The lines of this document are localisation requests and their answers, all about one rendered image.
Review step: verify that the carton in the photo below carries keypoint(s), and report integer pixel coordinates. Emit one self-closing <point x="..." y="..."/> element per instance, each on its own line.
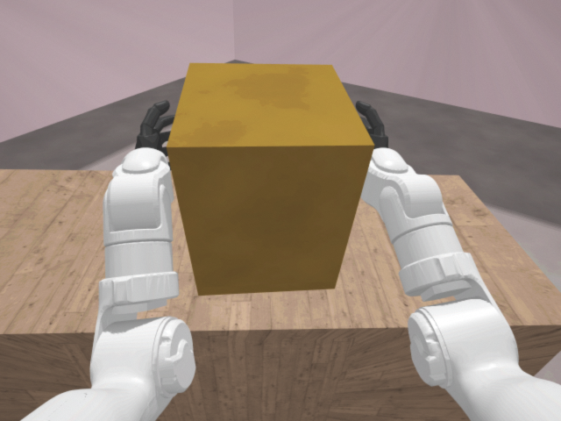
<point x="269" y="162"/>

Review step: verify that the left robot upper arm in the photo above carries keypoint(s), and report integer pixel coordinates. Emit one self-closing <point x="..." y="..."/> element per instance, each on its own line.
<point x="138" y="366"/>

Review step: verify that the pedestal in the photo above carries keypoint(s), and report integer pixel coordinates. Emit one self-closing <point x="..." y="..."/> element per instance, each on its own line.
<point x="339" y="354"/>

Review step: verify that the left robot hand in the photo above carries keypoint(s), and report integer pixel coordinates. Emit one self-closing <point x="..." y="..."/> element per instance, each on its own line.
<point x="150" y="135"/>

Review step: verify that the left robot forearm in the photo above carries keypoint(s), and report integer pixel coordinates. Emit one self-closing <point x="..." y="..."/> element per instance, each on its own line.
<point x="137" y="235"/>

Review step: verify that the right robot hand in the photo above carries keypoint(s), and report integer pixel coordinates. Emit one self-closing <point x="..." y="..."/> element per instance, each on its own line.
<point x="373" y="124"/>

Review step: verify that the right robot forearm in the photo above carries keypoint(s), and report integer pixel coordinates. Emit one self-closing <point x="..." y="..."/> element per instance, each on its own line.
<point x="433" y="263"/>

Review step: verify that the right robot upper arm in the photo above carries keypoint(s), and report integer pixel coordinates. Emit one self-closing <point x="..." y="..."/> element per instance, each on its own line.
<point x="464" y="346"/>

